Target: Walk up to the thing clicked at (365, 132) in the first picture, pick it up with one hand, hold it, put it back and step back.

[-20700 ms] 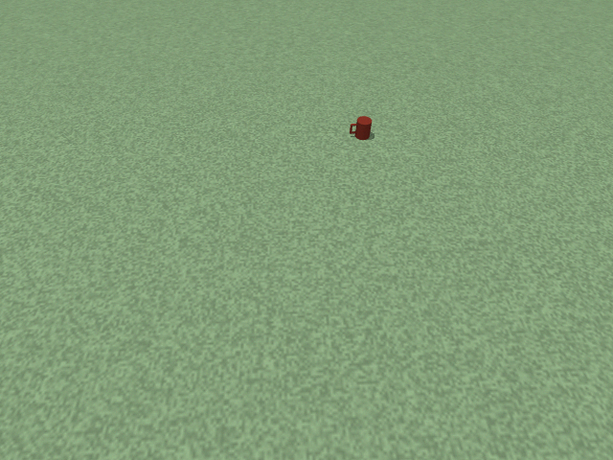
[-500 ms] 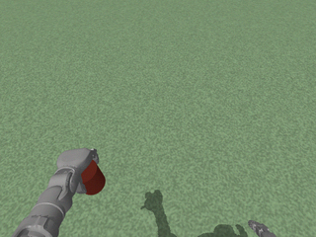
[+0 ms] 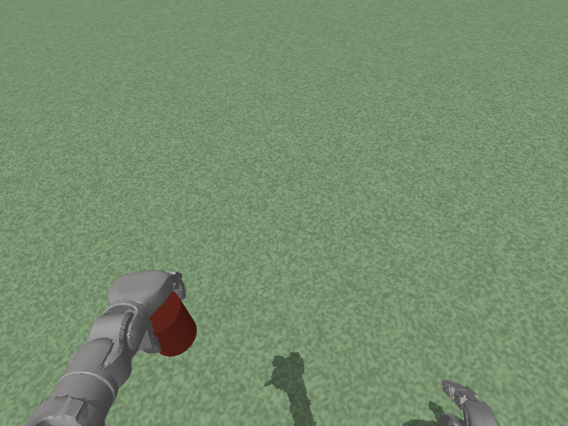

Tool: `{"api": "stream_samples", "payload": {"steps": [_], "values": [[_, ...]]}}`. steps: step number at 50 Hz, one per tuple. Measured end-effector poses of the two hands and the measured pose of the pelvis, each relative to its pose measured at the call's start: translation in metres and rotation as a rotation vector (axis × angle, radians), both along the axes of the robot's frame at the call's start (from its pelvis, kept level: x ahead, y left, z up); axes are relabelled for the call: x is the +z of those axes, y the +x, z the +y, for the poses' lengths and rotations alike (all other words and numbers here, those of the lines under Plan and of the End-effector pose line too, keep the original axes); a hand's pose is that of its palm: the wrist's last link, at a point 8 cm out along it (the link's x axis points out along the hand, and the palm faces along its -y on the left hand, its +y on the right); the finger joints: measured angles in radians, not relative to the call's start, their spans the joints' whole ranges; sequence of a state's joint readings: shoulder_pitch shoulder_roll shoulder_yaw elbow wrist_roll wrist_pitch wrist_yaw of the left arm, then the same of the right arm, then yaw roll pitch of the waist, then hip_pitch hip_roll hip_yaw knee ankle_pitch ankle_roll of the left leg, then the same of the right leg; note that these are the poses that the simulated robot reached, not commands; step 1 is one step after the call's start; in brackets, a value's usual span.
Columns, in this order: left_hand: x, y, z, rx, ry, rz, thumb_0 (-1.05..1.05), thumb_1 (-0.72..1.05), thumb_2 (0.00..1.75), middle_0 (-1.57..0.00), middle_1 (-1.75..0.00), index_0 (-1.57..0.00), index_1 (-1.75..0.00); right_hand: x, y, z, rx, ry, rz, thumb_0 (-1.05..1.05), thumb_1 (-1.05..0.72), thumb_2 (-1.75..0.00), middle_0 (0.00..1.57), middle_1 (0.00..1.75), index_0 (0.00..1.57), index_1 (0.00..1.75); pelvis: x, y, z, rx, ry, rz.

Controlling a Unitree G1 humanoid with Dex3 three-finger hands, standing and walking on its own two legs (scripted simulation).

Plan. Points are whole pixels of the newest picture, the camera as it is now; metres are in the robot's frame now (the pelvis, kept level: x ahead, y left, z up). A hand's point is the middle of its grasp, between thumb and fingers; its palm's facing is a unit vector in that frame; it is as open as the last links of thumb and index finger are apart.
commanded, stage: hold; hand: left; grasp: from above
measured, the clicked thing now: (156, 327) +0.29 +0.23 -0.10
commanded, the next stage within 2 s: crouch in 1.00 s
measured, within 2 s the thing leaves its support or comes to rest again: neither
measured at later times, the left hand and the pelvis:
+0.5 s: hand (148, 318) +0.28 +0.22 -0.03, palm faces -0.45 -0.06 -0.89, open 10.3 cm; pelvis -0.01 +0.00 +0.00, yaw +0 degrees
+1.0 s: hand (145, 316) +0.29 +0.23 -0.03, palm faces -0.46 -0.06 -0.89, open 10.3 cm; pelvis +0.00 +0.00 +0.01, yaw +0 degrees
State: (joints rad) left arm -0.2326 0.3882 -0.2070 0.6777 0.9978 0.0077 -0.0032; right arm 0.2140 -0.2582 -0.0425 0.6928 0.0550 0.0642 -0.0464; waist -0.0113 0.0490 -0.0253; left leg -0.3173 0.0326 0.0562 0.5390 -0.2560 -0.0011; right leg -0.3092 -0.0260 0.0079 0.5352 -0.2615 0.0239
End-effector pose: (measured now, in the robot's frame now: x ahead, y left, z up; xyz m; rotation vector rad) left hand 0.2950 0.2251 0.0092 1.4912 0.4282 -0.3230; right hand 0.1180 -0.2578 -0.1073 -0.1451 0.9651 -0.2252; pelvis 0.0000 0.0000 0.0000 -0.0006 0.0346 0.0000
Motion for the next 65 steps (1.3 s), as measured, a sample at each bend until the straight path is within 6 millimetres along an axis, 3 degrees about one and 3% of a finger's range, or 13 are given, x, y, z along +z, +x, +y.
{"api": "stream_samples", "payload": {"steps": [23, 58, 65], "values": [[0.017, -0.007, -0.002, -0.006, -0.005, -0.015, 0.03, -0.04, 0.56, -0.79, -0.6, -0.65, -0.63, 0.006, 0.007, 0.004, 0.018, 0.009, -0.043, 0.01, -0.91, -0.9, 0.2, 0.3, 0.2, 0.29, 0.003, -0.008, -0.002, -0.002, 0.003, -0.029], [0.016, 0.001, 0.004, -0.006, -0.003, -0.01, 0.03, -0.04, 0.56, -0.79, -0.6, -0.64, -0.63, 0.007, 0.018, 0.011, 0.015, 0.01, -0.025, 0.01, -0.91, -0.9, 0.2, 0.3, 0.2, 0.3, 0.006, 0.003, 0.002, 0.001, 0.001, -0.024], [0.004, -0.001, 0.004, -0.01, -0.001, 0.003, 0.03, -0.04, 0.55, -0.79, -0.6, -0.64, -0.63, 0.007, 0.015, 0.008, 0.013, 0.006, -0.015, 0.01, -0.9, -0.9, 0.2, 0.3, 0.21, 0.3, 0.005, 0.002, 0.001, 0.004, 0.002, -0.013]]}}
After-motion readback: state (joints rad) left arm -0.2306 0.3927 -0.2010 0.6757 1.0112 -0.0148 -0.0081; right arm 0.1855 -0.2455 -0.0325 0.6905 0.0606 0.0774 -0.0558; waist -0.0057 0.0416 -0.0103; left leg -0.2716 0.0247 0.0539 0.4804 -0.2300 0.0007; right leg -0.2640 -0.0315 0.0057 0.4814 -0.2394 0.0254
